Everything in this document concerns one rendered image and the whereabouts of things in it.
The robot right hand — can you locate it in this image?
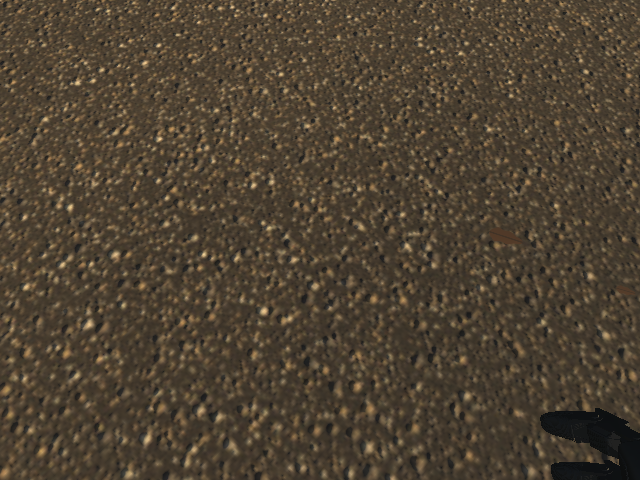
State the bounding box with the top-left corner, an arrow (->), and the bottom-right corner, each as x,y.
540,408 -> 640,480

